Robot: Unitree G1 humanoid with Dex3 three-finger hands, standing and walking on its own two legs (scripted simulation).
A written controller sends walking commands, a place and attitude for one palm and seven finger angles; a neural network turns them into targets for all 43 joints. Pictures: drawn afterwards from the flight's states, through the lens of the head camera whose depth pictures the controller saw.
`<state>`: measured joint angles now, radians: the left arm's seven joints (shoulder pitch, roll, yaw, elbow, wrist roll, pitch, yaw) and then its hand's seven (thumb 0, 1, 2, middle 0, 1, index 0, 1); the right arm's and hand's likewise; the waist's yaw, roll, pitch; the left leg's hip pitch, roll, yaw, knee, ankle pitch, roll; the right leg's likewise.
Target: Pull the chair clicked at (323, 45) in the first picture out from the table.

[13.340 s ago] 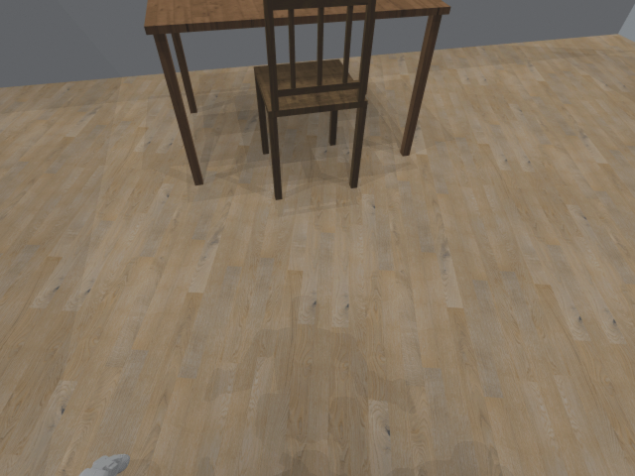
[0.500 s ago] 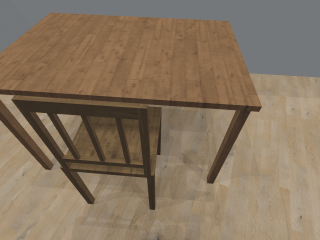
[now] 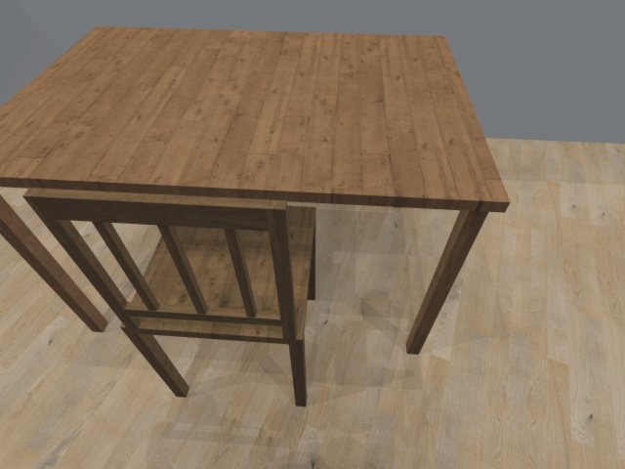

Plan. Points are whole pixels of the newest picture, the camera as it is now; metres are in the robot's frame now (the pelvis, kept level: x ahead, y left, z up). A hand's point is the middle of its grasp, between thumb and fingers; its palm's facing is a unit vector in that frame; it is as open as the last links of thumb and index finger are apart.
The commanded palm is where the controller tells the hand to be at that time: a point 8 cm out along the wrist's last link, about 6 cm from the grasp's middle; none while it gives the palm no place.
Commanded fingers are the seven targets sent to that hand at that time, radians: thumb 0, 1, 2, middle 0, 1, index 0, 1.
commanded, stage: raise the hand toward the chair's back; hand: left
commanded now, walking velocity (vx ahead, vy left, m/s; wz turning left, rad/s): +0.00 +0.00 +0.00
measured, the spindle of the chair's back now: (186, 272) +0.45 +0.26 -0.08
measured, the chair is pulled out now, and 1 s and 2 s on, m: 0.00 0.00 0.00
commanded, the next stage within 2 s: none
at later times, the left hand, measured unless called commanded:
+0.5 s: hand out of the picture +0.12 +0.18 -0.08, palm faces +0.16 -0.99 -0.04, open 10.0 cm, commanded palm +0.13 +0.22 -0.06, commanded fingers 0.00 0.27 0.63 -0.14 -0.20 -0.14 -0.20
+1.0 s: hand (177, 427) +0.18 +0.19 -0.06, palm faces +0.02 -1.00 -0.06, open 14.4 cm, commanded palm +0.16 +0.24 -0.05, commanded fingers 0.00 -0.31 0.38 -0.08 -0.11 -0.08 -0.11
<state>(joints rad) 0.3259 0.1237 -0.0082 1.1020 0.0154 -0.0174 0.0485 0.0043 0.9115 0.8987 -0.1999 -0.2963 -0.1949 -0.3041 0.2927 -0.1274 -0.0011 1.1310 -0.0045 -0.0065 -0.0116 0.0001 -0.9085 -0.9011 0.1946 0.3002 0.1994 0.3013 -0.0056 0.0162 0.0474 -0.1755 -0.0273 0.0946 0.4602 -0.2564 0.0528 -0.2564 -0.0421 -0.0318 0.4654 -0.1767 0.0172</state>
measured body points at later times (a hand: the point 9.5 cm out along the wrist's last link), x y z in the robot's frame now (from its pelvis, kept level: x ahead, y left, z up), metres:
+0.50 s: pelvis -0.01 -0.04 -0.09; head +0.05 -0.01 +0.35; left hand +0.11 +0.23 -0.08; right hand +0.26 -0.28 -0.10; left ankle +0.00 +0.08 -0.74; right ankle +0.05 -0.13 -0.74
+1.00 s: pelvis -0.01 -0.02 -0.10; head +0.07 +0.00 +0.35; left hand +0.18 +0.25 -0.05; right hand +0.17 -0.27 -0.18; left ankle +0.00 +0.08 -0.74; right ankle +0.05 -0.13 -0.74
